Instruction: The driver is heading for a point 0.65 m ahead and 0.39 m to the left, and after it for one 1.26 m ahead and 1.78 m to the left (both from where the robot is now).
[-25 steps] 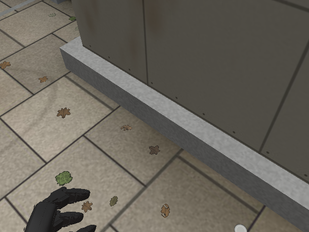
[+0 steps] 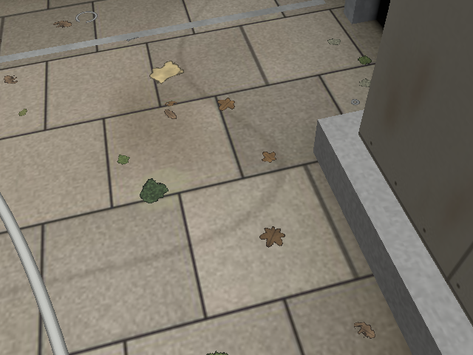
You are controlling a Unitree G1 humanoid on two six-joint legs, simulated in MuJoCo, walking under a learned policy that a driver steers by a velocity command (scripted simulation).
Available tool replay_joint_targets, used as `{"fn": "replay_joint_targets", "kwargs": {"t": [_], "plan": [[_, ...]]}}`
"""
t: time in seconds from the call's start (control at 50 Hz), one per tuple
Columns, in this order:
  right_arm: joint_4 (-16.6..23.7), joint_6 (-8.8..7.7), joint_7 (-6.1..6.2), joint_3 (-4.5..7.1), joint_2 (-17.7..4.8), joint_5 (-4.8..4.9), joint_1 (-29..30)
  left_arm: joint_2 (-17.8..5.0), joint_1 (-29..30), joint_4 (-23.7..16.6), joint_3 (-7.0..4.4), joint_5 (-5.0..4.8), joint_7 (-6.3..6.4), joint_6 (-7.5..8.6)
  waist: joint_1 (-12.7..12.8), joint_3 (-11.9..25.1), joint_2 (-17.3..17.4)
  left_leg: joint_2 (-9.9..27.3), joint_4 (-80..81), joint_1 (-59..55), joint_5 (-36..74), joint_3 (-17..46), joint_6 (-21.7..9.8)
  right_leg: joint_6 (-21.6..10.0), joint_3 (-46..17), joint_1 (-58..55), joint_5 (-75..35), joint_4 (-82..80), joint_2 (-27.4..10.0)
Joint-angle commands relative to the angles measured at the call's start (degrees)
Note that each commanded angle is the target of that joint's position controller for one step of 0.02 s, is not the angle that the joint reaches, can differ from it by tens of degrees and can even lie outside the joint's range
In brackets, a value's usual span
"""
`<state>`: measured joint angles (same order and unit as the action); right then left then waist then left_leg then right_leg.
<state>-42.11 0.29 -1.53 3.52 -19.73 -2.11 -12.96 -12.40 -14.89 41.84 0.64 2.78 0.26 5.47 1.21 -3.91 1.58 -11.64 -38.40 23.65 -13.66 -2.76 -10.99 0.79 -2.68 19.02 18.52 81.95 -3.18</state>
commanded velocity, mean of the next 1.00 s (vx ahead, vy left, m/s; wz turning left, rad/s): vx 0.94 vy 0.00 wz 0.93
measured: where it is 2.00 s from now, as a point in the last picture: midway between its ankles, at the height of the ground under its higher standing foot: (151, 185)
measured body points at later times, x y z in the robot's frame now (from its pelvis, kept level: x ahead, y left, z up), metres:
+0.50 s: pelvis +0.46 -0.04 +0.03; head +0.48 -0.04 +0.48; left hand +0.34 +0.25 -0.08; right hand +0.75 -0.22 -0.06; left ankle +0.43 +0.05 -0.61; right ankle +0.47 -0.18 -0.71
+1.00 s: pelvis +0.85 +0.22 +0.02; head +0.89 +0.24 +0.47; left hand +0.81 +0.54 -0.05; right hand +1.07 +0.05 -0.12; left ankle +0.75 +0.18 -0.71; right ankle +1.09 +0.24 -0.66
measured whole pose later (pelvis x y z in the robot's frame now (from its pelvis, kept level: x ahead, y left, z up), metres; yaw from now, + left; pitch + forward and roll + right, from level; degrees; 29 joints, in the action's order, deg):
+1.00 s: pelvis +0.85 +0.22 +0.02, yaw +55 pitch +1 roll +1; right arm -50.2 -2.5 0.7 3.5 -16.5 2.5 -23.3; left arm -13.3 -1.6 37.3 0.3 1.3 0.5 5.6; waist -4.0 -3.2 0.8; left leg -11.6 -29.0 6.3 -22.1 6.7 -8.8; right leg 2.6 -5.2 38.8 10.3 47.3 -5.9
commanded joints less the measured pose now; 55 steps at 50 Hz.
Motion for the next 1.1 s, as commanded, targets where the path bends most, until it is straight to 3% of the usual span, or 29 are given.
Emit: {"fn": "replay_joint_targets", "kwargs": {"t": [0.02, 0.08, 0.16, 0.22, 0.26, 0.28, 0.3, 0.32, 0.34, 0.38, 0.46, 0.56, 0.66, 0.72, 0.74, 0.76, 0.78, 0.8, 0.82, 0.84, 0.86, 0.9, 0.94, 0.96, 0.98, 1.02, 1.06, 1.08, 1.1], "plan": [[3.14, -3.01, 1.37, 2.59, -9.60, 0.58, -4.24, -10.97, -0.71, -7.15, -2.15, 1.67, 0.82, -0.56, 1.06, 2.79, -6.21, 18.71, 23.42, -14.08, 8.19, 34.84, -11.00, 1.61, -3.02, 17.77, 4.68, -6.89, -2.74], [1.68, -4.80, 0.87, 2.30, -9.13, 1.75, -4.31, -8.25, 5.84, -10.38, -1.75, 1.26, 0.29, -2.79, 1.87, -1.42, -4.77, 13.20, 26.16, -1.68, 9.47, 27.44, -8.90, 3.63, 0.18, 12.19, 2.62, -23.41, -3.12], [0.58, -5.28, -0.44, 2.95, -8.94, 2.12, -6.36, -5.96, 15.56, -13.07, -1.17, -1.75, -0.67, -2.45, -3.38, -0.10, 0.32, 9.86, 26.55, 0.68, 15.89, 24.46, -3.33, 2.80, 2.37, -0.39, -21.99, -44.41, 0.63], [-0.59, -5.39, -0.39, 3.34, -9.58, 2.71, -9.31, -10.00, 14.11, -11.74, -2.67, -2.04, 0.54, -2.30, -3.38, 2.48, 2.74, 10.55, 18.73, -10.01, 28.55, 26.72, 0.26, 1.61, 0.35, -4.53, -20.83, -51.60, 2.56], [-0.79, -5.51, -0.55, 3.65, -11.26, 2.22, -8.74, -14.86, 0.13, -7.53, -4.96, -1.90, 1.73, -1.39, 3.09, 11.22, 0.30, 9.85, 0.25, -14.00, 41.38, 25.56, 1.82, 0.25, 1.77, -16.25, -12.83, -50.23, 4.58], [0.42, -5.85, -0.63, 2.66, -8.51, 2.08, -5.61, -18.52, -10.32, -4.73, -6.19, -0.68, 2.70, -0.64, 8.67, 14.27, -1.62, 6.90, -15.78, -6.93, 36.42, 23.19, 3.01, -1.34, -4.86, -26.30, -4.14, -51.68, -1.40], [2.17, -6.10, 0.06, 0.48, -0.20, 2.60, -6.33, -22.58, -18.56, -3.64, -7.43, 1.77, 3.42, -0.42, 9.81, 21.42, -12.63, 2.46, -35.79, 5.17, -1.57, 17.26, 3.57, -4.87, -22.27, -38.74, 17.70, -55.79, -17.06], [4.74, -5.15, 0.63, -0.24, -0.73, 3.17, -10.48, -22.18, -12.39, -3.59, -7.34, 0.45, 2.69, -0.89, 3.58, 24.42, -26.06, 2.56, -40.88, 15.26, -14.93, 11.86, 3.32, -7.82, -48.73, -37.97, 36.72, -67.69, -24.90], [3.06, -4.04, 0.92, 0.20, -4.80, 1.54, -6.35, -16.52, -4.54, -4.43, -6.43, -0.38, 2.59, -1.37, 3.03, 13.72, -17.62, 7.51, -39.94, 18.94, -8.34, 10.74, 3.04, -7.31, -42.61, -29.63, 38.76, -69.12, -21.23], [3.32, -3.09, -0.22, 0.61, -5.49, 0.54, -1.42, -12.83, -1.53, -2.53, -5.72, -0.47, 2.61, -1.81, 2.77, 6.94, -8.99, 10.98, -34.06, 18.17, -3.82, 8.04, 4.73, -6.28, -24.26, -22.23, 18.43, -67.45, -16.04], [7.65, -0.38, -1.60, -0.80, -0.72, 0.28, 4.24, -10.25, -7.02, 4.44, -4.60, -1.27, 1.42, 0.58, 0.82, 1.29, -7.32, 14.14, -34.32, 22.06, -1.98, 6.50, 5.37, -5.53, -8.83, -19.62, -1.07, -69.47, -15.02], [12.90, 1.05, -2.70, -0.70, -1.58, -0.40, 13.53, -10.71, -5.94, 6.52, -4.36, -1.90, 1.07, 2.12, -3.18, -4.69, -5.50, 13.97, -29.20, 25.29, 7.99, 3.92, 5.99, -2.19, 9.09, -14.54, -19.52, -73.42, -12.08], [11.83, 1.86, -3.41, -1.09, -0.64, 1.08, 14.83, -12.74, -9.80, 7.91, -4.37, -2.03, 1.16, 1.39, -4.56, -4.02, -6.83, 6.89, -13.99, 5.95, 10.99, -8.83, 0.64, -0.05, 20.88, -13.84, -71.08, -67.20, -9.56], [5.31, 1.10, -1.95, 1.72, -5.92, 1.15, -2.94, -18.69, -6.93, 6.52, -6.06, -2.46, 2.10, -0.66, -14.78, 6.02, -11.14, 2.60, -10.97, -16.01, 1.73, -8.05, -2.51, -1.86, 17.81, -13.90, -89.24, -40.39, -12.84], [1.22, 0.46, -0.94, 3.19, -8.40, 1.18, -13.09, -19.55, -3.35, 4.82, -6.54, -2.33, 1.85, -1.40, -18.88, 9.19, -9.53, 3.70, -4.25, -30.12, -0.99, -2.23, -4.69, -3.25, 16.05, -5.18, -77.06, -23.55, -12.02], [-0.32, 0.45, 0.61, 4.78, -9.44, 3.25, -12.44, -16.74, -0.02, 3.90, -6.54, -1.99, 0.79, -2.05, -17.19, 7.48, 0.89, 6.53, 6.04, -36.43, 0.10, 6.84, -8.17, -2.41, 16.28, 7.31, -21.92, 2.04, -0.09], [1.57, 0.33, 0.45, 3.99, -14.03, 1.30, -5.87, -8.70, -5.17, -1.25, -4.20, -0.39, 0.32, -0.64, -5.61, 9.18, 10.20, 15.42, -0.18, -42.64, 24.61, 25.01, -10.50, -1.25, 10.29, 23.70, 11.38, 16.69, 2.86], [2.10, 0.86, 0.90, 4.69, -16.04, -0.19, -9.61, -10.74, -3.47, -6.22, -4.05, -2.43, 0.23, 0.99, -8.46, 22.57, 6.67, 23.15, 13.72, -52.14, 4.81, 45.56, -20.11, -0.25, -1.10, 31.07, 9.02, 17.84, 3.89], [0.02, 0.26, 1.92, 4.31, -12.67, -0.02, -10.57, -11.91, 0.92, -6.08, -3.68, -1.87, 0.54, 2.28, -8.32, 14.22, -2.02, 23.79, 22.50, -42.75, -5.42, 49.51, -17.06, -0.32, -3.33, 32.68, 6.21, 8.98, 0.29], [-1.55, -0.92, 2.38, 3.28, -9.57, -0.35, -8.13, -11.30, 2.87, -5.54, -3.41, -1.64, 0.69, 2.17, -5.22, 3.96, -3.46, 22.98, 23.06, -31.59, 0.42, 45.22, -15.07, -0.13, -3.11, 32.01, 6.07, 2.54, -1.74], [-2.37, -2.07, 2.61, 2.72, -8.03, -0.72, -5.89, -10.08, 3.37, -4.18, -2.77, 0.00, 0.80, 0.97, -2.34, -0.40, -7.23, 21.07, 20.52, -22.16, 15.23, 39.50, -13.61, 0.60, -2.99, 28.07, 7.27, -0.65, -2.70], [-2.22, -3.47, 2.46, 1.24, -5.28, 0.04, -3.72, -9.77, -0.45, -2.25, -2.65, 0.64, 0.90, -1.89, 1.58, -1.33, -8.95, 19.66, 18.74, -7.28, 37.77, 28.55, -10.97, 2.14, -1.47, 17.51, 10.38, -10.64, -4.84], [-3.03, -4.06, 1.65, 1.54, -5.73, 0.84, -2.49, -7.28, 2.40, -3.98, -1.66, -0.37, 0.34, -1.77, 1.82, -0.62, -5.17, 13.78, 19.34, 0.26, 44.90, 19.45, -6.80, 1.78, 2.29, 7.95, 3.13, -27.03, -3.36], [0.10, -5.04, 2.43, 1.53, -2.59, 7.38, 2.39, -6.33, 8.07, -5.12, -1.86, -2.48, 0.62, 0.09, 1.71, 0.26, -8.07, 12.52, 18.21, 7.13, 35.52, 19.21, -4.92, 2.45, 1.58, 0.79, -5.26, -34.32, -1.48], [-0.75, -5.26, 2.92, 1.88, -4.34, 7.77, 0.89, -4.78, 7.66, -4.61, -1.49, -2.40, 0.31, 0.73, 1.44, 2.83, -6.64, 10.41, 16.37, 7.15, 31.05, 16.92, -3.77, 2.35, 3.83, -4.81, -16.32, -40.51, 1.63], [-3.44, -4.77, 3.04, 2.56, -5.60, 5.81, -5.23, -3.78, 4.47, -3.06, -1.98, -2.16, 0.02, 1.40, 1.13, 7.69, -3.01, 8.57, 11.67, 2.96, 27.60, 15.45, -0.49, 1.15, 7.06, -14.82, -33.83, -50.20, 7.54], [-4.10, -3.95, 3.05, 2.00, -3.38, 3.86, -3.37, -6.46, -5.13, -0.52, -3.66, -1.38, 0.36, 1.26, 8.06, 12.03, 2.02, 6.20, -2.37, 0.78, 31.35, 14.21, 4.46, 0.10, 6.72, -25.72, -36.94, -50.79, 7.90], [-3.06, -3.97, 3.29, 1.05, 0.09, 2.69, -0.42, -10.05, -14.65, 2.36, -4.66, -0.65, 0.31, 1.47, 12.93, 14.93, -0.79, 3.23, -19.36, 4.32, 14.27, 14.02, 8.07, -2.64, 0.12, -33.10, -54.33, -48.50, 0.38], [-3.15, -3.98, 2.73, -0.44, 5.51, 2.83, -12.21, -12.80, -15.30, 2.72, -4.04, 1.34, -0.15, 2.06, 5.42, 24.97, -16.81, -2.29, -43.35, 7.18, -29.19, 17.14, 10.64, -13.79, -23.74, -39.47, -80.58, -48.26, -18.65]]}}
Velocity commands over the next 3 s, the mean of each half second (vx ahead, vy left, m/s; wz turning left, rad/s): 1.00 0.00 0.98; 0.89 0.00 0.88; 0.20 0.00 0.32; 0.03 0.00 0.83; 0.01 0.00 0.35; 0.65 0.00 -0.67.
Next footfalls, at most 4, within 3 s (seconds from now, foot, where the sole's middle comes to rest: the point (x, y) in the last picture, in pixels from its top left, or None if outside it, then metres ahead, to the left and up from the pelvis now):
0.28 right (326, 335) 0.50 -0.17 -0.74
0.76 left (196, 246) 0.78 0.21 -0.74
1.08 right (161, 156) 1.15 0.37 -0.74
1.40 left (118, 200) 0.95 0.49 -0.74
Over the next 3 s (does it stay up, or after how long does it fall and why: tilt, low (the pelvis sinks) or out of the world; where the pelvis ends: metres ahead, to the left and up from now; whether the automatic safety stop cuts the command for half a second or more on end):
stays up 1.04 0.64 0.02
